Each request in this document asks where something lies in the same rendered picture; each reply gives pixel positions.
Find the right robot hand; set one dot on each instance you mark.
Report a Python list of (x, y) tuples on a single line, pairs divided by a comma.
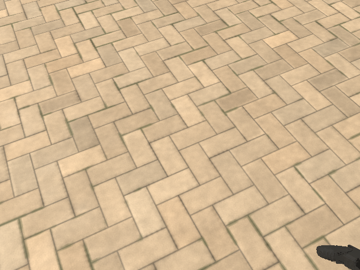
[(349, 256)]

